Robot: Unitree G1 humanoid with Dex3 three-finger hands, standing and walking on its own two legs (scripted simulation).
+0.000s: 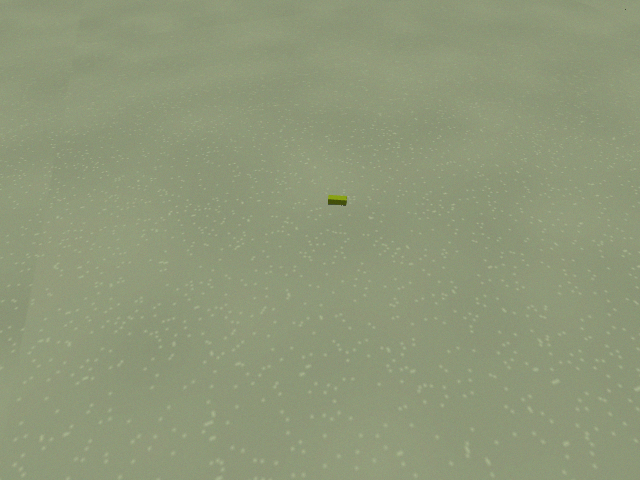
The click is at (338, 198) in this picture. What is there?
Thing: small brick
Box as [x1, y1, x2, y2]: [328, 195, 346, 204]
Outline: 328,196 328,203 345,204 346,202 346,196
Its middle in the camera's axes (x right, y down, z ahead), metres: +0.08 -0.18 +1.84
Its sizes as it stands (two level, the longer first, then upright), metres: 0.089 0.032 0.031
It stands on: the floor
